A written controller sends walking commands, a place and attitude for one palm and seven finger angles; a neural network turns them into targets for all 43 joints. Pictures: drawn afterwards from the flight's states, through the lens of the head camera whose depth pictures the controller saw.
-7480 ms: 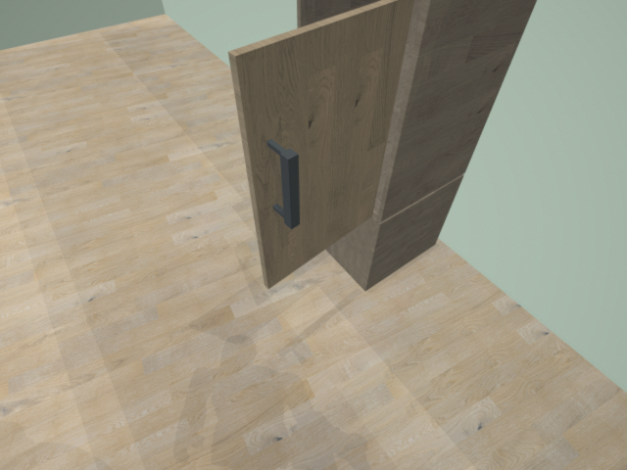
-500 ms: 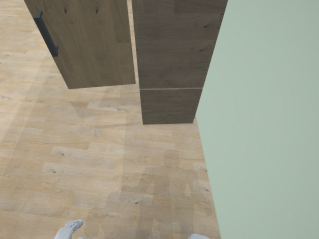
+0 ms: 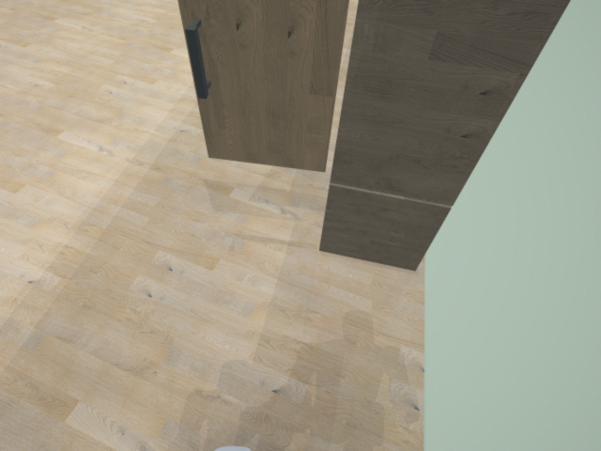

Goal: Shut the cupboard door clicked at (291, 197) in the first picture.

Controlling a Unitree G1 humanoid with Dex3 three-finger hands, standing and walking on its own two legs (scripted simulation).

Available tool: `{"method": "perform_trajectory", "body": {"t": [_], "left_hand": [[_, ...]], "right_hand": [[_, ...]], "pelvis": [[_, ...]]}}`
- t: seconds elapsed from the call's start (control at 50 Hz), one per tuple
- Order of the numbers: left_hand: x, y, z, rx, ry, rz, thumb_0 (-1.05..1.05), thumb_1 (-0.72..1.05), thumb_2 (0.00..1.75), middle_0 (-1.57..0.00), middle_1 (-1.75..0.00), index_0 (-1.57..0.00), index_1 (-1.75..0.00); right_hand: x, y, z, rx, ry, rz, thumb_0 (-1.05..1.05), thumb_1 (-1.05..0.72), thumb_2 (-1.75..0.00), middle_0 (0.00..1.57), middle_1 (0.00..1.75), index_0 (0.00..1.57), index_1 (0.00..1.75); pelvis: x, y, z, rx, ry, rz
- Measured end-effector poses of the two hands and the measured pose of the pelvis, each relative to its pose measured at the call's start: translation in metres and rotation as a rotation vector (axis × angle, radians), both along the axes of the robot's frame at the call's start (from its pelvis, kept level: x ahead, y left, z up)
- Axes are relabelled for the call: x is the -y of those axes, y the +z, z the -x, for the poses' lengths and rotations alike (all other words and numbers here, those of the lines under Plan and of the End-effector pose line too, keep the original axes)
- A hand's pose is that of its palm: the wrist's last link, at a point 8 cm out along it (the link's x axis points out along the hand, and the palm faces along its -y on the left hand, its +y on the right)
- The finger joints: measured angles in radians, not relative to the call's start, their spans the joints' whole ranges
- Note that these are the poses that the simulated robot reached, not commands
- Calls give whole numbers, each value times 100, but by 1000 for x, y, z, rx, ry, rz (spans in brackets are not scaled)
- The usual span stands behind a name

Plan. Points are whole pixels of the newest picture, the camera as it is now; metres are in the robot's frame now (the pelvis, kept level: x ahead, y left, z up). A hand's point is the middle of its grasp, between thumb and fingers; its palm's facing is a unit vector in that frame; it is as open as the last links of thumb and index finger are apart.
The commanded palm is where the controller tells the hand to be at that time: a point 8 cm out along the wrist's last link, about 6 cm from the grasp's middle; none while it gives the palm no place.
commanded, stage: take the last steps up to it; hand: left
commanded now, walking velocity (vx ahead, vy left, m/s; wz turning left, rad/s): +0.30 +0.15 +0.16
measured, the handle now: (200, 60) +0.93 +0.36 +0.00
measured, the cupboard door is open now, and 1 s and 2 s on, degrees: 95 95 95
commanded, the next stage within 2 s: come to a stop and stand still in 1.16 s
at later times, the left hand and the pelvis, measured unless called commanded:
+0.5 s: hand (174, 377) +0.23 +0.23 -0.16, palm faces -0.01 -0.98 -0.19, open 7.4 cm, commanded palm none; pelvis +0.13 +0.05 +0.00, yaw +1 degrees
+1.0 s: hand (178, 356) +0.27 +0.24 -0.16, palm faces +0.16 -0.97 -0.20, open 7.2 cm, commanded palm none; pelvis +0.31 +0.06 +0.01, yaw +3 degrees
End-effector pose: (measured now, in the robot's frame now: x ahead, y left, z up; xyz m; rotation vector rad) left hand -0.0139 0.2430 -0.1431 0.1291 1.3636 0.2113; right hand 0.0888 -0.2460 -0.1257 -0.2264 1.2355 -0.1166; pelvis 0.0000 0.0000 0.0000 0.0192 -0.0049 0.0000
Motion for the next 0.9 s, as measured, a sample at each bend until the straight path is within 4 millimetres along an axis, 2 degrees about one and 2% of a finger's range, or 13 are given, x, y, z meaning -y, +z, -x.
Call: {"method": "perform_trajectory", "body": {"t": [0.08,0.12,0.16,0.3,0.44,0.52,0.6,0.64,0.68,0.72,0.8,0.9], "left_hand": [[-25,-18,22,-83,54,23,0,91,90,-20,-30,-20,-30],[-35,-18,19,-112,52,25,0,91,90,-20,-30,-20,-30],[-43,-14,3,-100,41,25,1,91,90,-20,-30,-20,-30],[-57,4,-90,73,-1,19,0,91,90,-20,-30,-20,-29],[-47,10,-190,162,-82,14,0,91,90,-20,-30,-20,-30],[-30,10,-254,205,-143,19,0,91,90,-20,-30,-20,-30],[-11,4,-313,288,-172,19,0,91,90,-20,-30,-20,-30],[-4,4,-326,315,-151,21,0,91,90,-20,-30,-20,-30],[-1,7,-325,301,-116,23,0,91,90,-20,-30,-20,-30],[0,8,-317,253,-85,25,0,91,90,-20,-30,-20,-30],[-20,18,-309,203,-8,-30,-4,97,90,-20,-30,-20,-30],[-33,18,-287,68,29,-22,-3,95,90,-20,-30,-20,-30]], "right_hand": [[-25,2,-36,97,56,25,1,-91,-90,20,30,20,30],[-36,3,-41,119,56,29,1,-91,-90,20,30,20,30],[-45,5,-36,108,46,27,0,-91,-90,20,30,20,30],[-74,-3,8,-74,-6,-19,0,-90,-90,20,30,21,30],[-91,-13,51,-265,-113,-68,1,-90,-90,20,30,21,30],[-94,-17,63,-369,-168,-91,1,-90,-90,20,30,21,30],[-89,-25,57,-465,-199,-110,1,-90,-90,20,30,21,30],[-81,-26,38,-475,-195,-108,1,-90,-90,20,30,21,30],[-71,-25,7,-446,-179,-97,1,-90,-90,20,30,21,30],[-61,-23,-33,-387,-155,-83,1,-90,-90,20,30,20,30],[-50,-18,-124,-231,-92,-67,1,-91,-90,20,30,20,30],[-57,-11,-233,-58,-22,-66,1,-91,-90,20,30,20,30]], "pelvis": [[-22,-12,-12,0,21,12],[-31,-11,-17,7,13,9],[-38,-7,-25,7,17,16],[-54,5,-57,3,40,19],[-55,1,-103,0,29,-1],[-49,-6,-135,-5,19,-9],[-36,-20,-172,0,22,-7],[-31,-20,-186,14,39,1],[-28,-14,-199,20,50,6],[-27,-7,-212,13,51,8],[-26,4,-238,-9,57,7],[-38,9,-274,-18,56,5]]}}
